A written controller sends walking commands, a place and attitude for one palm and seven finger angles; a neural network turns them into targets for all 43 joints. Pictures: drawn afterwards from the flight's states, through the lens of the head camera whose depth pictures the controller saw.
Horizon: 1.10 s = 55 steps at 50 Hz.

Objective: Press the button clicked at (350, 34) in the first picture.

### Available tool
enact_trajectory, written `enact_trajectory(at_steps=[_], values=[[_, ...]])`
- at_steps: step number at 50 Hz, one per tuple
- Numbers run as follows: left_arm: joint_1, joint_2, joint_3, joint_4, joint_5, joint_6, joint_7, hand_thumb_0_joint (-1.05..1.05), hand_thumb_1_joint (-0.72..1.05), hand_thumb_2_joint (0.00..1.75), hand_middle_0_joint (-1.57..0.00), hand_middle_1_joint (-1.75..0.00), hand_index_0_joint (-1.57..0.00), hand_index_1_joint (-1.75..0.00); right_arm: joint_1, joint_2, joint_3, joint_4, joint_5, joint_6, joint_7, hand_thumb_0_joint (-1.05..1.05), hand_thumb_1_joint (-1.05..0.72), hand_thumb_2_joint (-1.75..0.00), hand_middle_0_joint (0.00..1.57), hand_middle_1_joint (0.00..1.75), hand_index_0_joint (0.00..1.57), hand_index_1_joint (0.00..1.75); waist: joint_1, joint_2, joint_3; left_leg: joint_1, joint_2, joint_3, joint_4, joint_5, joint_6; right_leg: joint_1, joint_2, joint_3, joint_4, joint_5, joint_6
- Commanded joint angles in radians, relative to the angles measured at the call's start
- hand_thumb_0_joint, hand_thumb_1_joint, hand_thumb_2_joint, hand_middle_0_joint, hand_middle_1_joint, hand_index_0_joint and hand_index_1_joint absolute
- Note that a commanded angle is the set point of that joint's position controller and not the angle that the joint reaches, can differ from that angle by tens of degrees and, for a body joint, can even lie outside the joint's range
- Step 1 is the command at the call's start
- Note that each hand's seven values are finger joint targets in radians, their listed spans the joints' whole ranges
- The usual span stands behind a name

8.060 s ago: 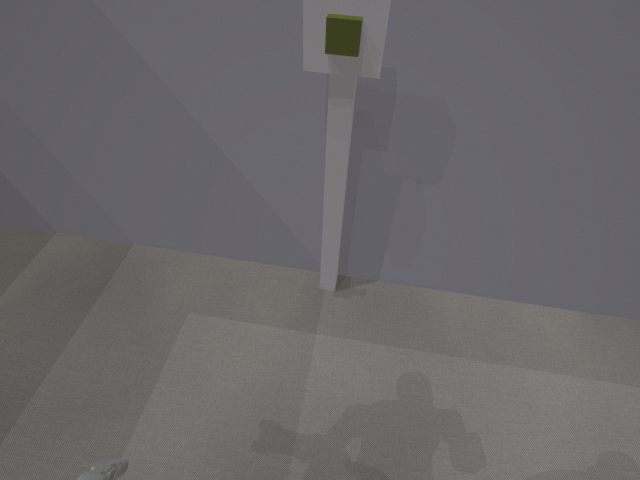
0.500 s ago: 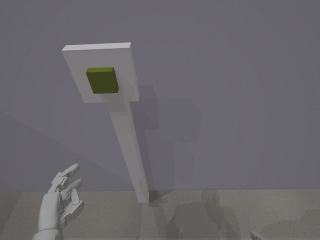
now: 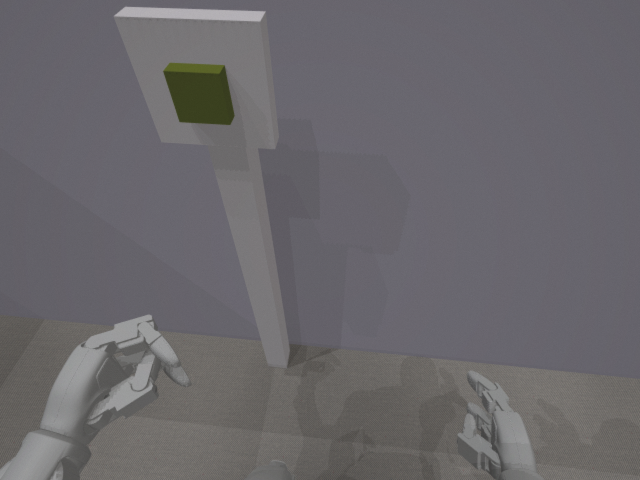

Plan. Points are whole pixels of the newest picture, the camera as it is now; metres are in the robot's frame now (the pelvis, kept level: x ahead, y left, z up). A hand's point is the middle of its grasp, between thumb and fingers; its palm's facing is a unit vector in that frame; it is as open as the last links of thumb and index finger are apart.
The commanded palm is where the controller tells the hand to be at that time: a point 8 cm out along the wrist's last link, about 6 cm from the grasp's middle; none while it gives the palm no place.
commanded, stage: raise the hand and make a fist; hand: left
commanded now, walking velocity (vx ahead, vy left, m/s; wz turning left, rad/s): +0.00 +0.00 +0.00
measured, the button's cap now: (201, 93) +0.51 +0.19 +0.23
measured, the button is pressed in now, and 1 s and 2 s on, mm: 0 0 0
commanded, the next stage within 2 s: aim a knuckle at the button in 1.28 s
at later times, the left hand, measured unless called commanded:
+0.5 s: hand (60, 327) +0.22 +0.26 +0.16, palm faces +0.02 -1.00 -0.09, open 3.1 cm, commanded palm +0.19 +0.30 +0.17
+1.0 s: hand out of the picture +0.23 +0.30 +0.23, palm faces +0.00 -0.99 -0.10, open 3.1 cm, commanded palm +0.19 +0.35 +0.23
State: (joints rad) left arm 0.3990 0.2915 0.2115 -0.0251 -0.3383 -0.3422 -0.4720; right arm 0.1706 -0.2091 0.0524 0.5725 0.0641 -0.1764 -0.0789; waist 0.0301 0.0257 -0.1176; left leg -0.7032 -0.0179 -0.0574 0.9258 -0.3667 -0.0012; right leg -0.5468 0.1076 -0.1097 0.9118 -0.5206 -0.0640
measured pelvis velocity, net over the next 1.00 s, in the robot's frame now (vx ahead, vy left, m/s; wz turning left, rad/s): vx -0.01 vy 0.09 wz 0.00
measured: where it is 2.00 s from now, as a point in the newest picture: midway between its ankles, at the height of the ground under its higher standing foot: outside the picture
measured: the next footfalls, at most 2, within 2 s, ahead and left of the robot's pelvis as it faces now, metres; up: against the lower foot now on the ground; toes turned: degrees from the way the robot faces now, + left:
none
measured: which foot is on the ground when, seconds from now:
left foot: down 0.00-1.00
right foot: down 0.00-1.00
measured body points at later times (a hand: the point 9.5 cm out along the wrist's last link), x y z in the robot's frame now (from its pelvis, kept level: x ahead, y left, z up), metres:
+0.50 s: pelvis +0.01 +0.05 +0.03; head -0.01 +0.05 +0.48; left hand +0.21 +0.31 +0.17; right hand +0.18 -0.19 -0.02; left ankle +0.06 +0.13 -0.69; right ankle -0.03 -0.03 -0.69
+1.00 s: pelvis -0.01 +0.09 +0.05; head -0.05 +0.08 +0.49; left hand +0.23 +0.36 +0.23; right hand +0.20 -0.12 -0.01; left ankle +0.06 +0.13 -0.69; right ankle -0.03 -0.03 -0.69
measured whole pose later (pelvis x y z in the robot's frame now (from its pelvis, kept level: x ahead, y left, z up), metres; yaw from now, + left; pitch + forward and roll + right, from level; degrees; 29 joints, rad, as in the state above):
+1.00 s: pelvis -0.01 +0.09 +0.05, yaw +0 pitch -4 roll -2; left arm 0.10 0.39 0.31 -0.30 -0.33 0.30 -0.29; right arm 0.19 -0.24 0.12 0.60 0.08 -0.19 -0.09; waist 0.06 0.05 -0.04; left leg -0.28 -0.10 0.00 0.53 -0.18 0.10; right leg -0.14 0.02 -0.04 0.52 -0.32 -0.01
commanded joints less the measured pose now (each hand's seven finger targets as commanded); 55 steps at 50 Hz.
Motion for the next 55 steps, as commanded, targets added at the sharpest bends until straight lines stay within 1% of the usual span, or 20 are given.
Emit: enact_trajectory(at_steps=[1,2,3,5,7,9,12,17,21,23,27,31,36,41,42,44,47,50,52,55], values=[[0.071,0.219,0.259,-0.267,-0.082,0.122,0.085,0.00,0.90,0.90,-1.22,-1.41,-1.22,-1.41,-0.090,-0.119,-0.070,-0.223,0.001,-0.038,-0.030,0.00,-0.90,-0.90,0.20,0.30,0.20,0.30,0.035,-0.016,-0.204,0.181,0.029,-0.021,-0.093,0.174,0.031,0.233,-0.228,0.352,-0.305,0.530,0.200],[0.079,0.209,0.290,-0.289,-0.100,0.121,0.129,0.00,0.90,0.90,-1.24,-1.44,-1.24,-1.44,-0.098,-0.105,-0.066,-0.219,-0.003,-0.038,-0.030,0.00,-0.90,-0.90,0.20,0.30,0.20,0.30,0.042,-0.057,-0.199,0.184,0.035,-0.030,-0.106,0.181,0.026,0.248,-0.218,0.334,-0.296,0.556,0.195],[0.087,0.175,0.282,-0.310,-0.103,0.109,0.166,0.00,0.90,0.90,-1.27,-1.47,-1.27,-1.47,-0.085,-0.096,-0.066,-0.211,-0.001,-0.044,-0.026,0.00,-0.90,-0.90,0.20,0.30,0.20,0.30,0.036,-0.072,-0.143,0.186,0.036,-0.024,-0.123,0.179,0.025,0.219,-0.202,0.307,-0.302,0.567,0.187],[0.108,0.131,0.252,-0.330,-0.093,0.073,0.209,0.00,0.90,0.90,-1.30,-1.50,-1.30,-1.50,-0.050,-0.099,-0.074,-0.194,-0.001,-0.058,-0.015,0.00,-0.90,-0.90,0.20,0.30,0.20,0.30,0.019,-0.057,-0.084,0.195,0.035,-0.011,-0.145,0.173,0.023,0.166,-0.181,0.275,-0.310,0.535,0.178],[0.090,0.109,0.187,-0.341,-0.066,0.046,0.210,0.00,0.90,0.90,-1.30,-1.50,-1.30,-1.50,-0.036,-0.118,-0.079,-0.188,-0.003,-0.077,-0.008,0.00,-0.90,-0.90,0.20,0.30,0.20,0.30,0.001,-0.087,-0.046,0.203,0.037,-0.011,-0.150,0.170,0.029,0.134,-0.176,0.275,-0.322,0.500,0.187],[0.088,0.095,0.120,-0.324,-0.036,0.043,0.188,0.00,0.90,0.90,-1.30,-1.50,-1.30,-1.50,-0.012,-0.138,-0.085,-0.173,0.003,-0.099,-0.003,0.00,-0.90,-0.90,0.20,0.30,0.20,0.30,-0.020,-0.046,-0.038,0.239,0.034,0.000,-0.167,0.157,0.039,0.086,-0.164,0.259,-0.342,0.423,0.187],[0.050,0.085,0.053,-0.326,-0.026,0.078,0.155,0.00,0.90,0.90,-1.30,-1.50,-1.30,-1.50,-0.013,-0.156,-0.086,-0.168,0.013,-0.135,-0.013,0.00,-0.90,-0.90,0.20,0.30,0.20,0.30,-0.034,-0.038,0.004,0.274,0.038,-0.007,-0.191,0.124,0.050,0.046,-0.150,0.243,-0.376,0.285,0.167],[-0.050,0.219,0.164,-0.470,-0.018,0.089,0.211,0.00,0.90,0.90,-1.30,-1.50,-1.30,-1.50,-0.007,-0.162,-0.081,-0.146,0.006,-0.169,-0.029,0.00,-0.90,-0.90,0.20,0.30,0.20,0.30,-0.004,0.002,-0.071,0.368,0.035,-0.008,-0.260,0.153,0.060,0.095,-0.117,0.164,-0.374,0.234,0.110],[-0.079,0.173,0.152,-0.498,-0.024,0.089,0.262,0.00,0.90,0.90,-1.30,-1.50,-1.30,-1.50,-0.022,-0.148,-0.063,-0.144,0.007,-0.183,-0.019,0.00,-0.90,-0.90,0.20,0.30,0.20,0.30,0.000,0.073,-0.051,0.437,0.036,-0.010,-0.317,0.158,0.053,0.091,-0.087,0.082,-0.358,0.234,0.060],[-0.106,0.156,0.125,-0.478,-0.022,0.120,0.259,0.00,0.90,0.90,-1.30,-1.50,-1.30,-1.50,-0.028,-0.155,-0.059,-0.141,0.009,-0.188,-0.013,0.00,-0.90,-0.90,0.20,0.30,0.20,0.30,-0.003,0.055,-0.038,0.454,0.038,-0.021,-0.334,0.162,0.053,0.106,-0.083,0.076,-0.369,0.249,0.056],[-0.128,0.133,0.071,-0.409,-0.017,0.256,0.216,0.00,0.90,0.90,-1.30,-1.50,-1.30,-1.50,-0.039,-0.167,-0.047,-0.146,0.014,-0.180,-0.015,0.00,-0.90,-0.90,0.20,0.30,0.20,0.30,0.003,0.040,0.008,0.478,0.042,-0.044,-0.380,0.165,0.047,0.128,-0.078,0.065,-0.398,0.280,0.051],[-0.271,0.192,0.086,-0.470,0.003,0.374,0.199,0.00,0.90,0.90,-1.30,-1.50,-1.30,-1.50,-0.062,-0.166,-0.033,-0.163,0.014,-0.149,-0.023,0.00,-0.90,-0.90,0.20,0.30,0.20,0.30,0.005,0.037,0.019,0.520,0.049,-0.075,-0.437,0.150,0.038,0.155,-0.077,0.050,-0.412,0.271,0.044],[-0.409,0.253,0.175,-0.573,0.005,0.399,0.233,0.00,0.90,0.90,-1.30,-1.50,-1.30,-1.50,-0.095,-0.149,-0.014,-0.163,0.002,-0.134,-0.025,0.00,-0.90,-0.90,0.20,0.30,0.20,0.30,0.019,0.063,-0.072,0.630,0.062,-0.128,-0.486,0.167,0.011,0.195,-0.077,0.037,-0.411,0.274,0.035],[-0.468,0.232,0.154,-0.514,-0.003,0.463,0.217,0.00,0.90,0.90,-1.30,-1.50,-1.30,-1.50,-0.119,-0.151,-0.005,-0.139,0.007,-0.115,-0.023,0.00,-0.90,-0.90,0.20,0.30,0.20,0.30,0.017,0.125,-0.038,0.654,0.068,-0.154,-0.523,0.129,-0.009,0.199,-0.081,0.041,-0.430,0.280,0.034],[-0.467,0.230,0.154,-0.475,-0.003,0.492,0.209,0.00,0.90,0.90,-1.30,-1.50,-1.30,-1.50,-0.117,-0.153,-0.005,-0.135,0.008,-0.110,-0.024,0.00,-0.90,-0.90,0.20,0.30,0.20,0.30,0.018,0.082,-0.026,0.640,0.064,-0.150,-0.529,0.114,-0.004,0.214,-0.079,0.042,-0.444,0.283,0.033],[-0.505,0.243,0.151,-0.463,-0.006,0.545,0.195,0.00,0.90,0.90,-1.30,-1.50,-1.30,-1.50,-0.132,-0.158,-0.004,-0.137,0.016,-0.097,-0.027,0.00,-0.90,-0.90,0.20,0.30,0.20,0.30,0.017,0.085,-0.006,0.628,0.059,-0.150,-0.546,0.080,-0.006,0.222,-0.082,0.042,-0.454,0.275,0.031],[-0.441,0.228,0.155,-0.412,-0.009,0.613,0.178,0.00,0.90,0.90,-1.30,-1.50,-1.30,-1.50,-0.143,-0.162,-0.006,-0.151,0.019,-0.077,-0.027,0.00,-0.90,-0.90,0.20,0.30,0.20,0.30,0.027,0.011,-0.002,0.611,0.051,-0.150,-0.558,0.047,0.000,0.231,-0.079,0.043,-0.462,0.269,0.033],[-0.455,0.241,0.168,-0.492,-0.011,0.623,0.184,0.00,0.90,0.90,-1.30,-1.50,-1.30,-1.50,-0.162,-0.158,-0.006,-0.169,0.019,-0.064,-0.023,0.00,-0.90,-0.90,0.20,0.30,0.20,0.30,0.024,0.026,-0.028,0.629,0.046,-0.140,-0.553,0.043,0.004,0.225,-0.082,0.043,-0.458,0.261,0.035],[-0.472,0.270,0.197,-0.553,-0.006,0.596,0.205,0.00,0.90,0.90,-1.30,-1.50,-1.30,-1.50,-0.167,-0.154,-0.003,-0.174,0.012,-0.065,-0.020,0.00,-0.90,-0.90,0.20,0.30,0.20,0.30,0.028,0.030,-0.036,0.631,0.048,-0.140,-0.557,0.025,0.008,0.225,-0.079,0.044,-0.457,0.246,0.036],[-0.490,0.273,0.197,-0.606,0.004,0.539,0.232,0.00,0.90,0.90,-1.30,-1.50,-1.30,-1.50,-0.157,-0.147,-0.002,-0.169,0.007,-0.075,-0.018,0.00,-0.90,-0.90,0.20,0.30,0.20,0.30,0.022,0.092,-0.043,0.651,0.053,-0.142,-0.561,0.007,0.006,0.215,-0.080,0.046,-0.453,0.225,0.033]])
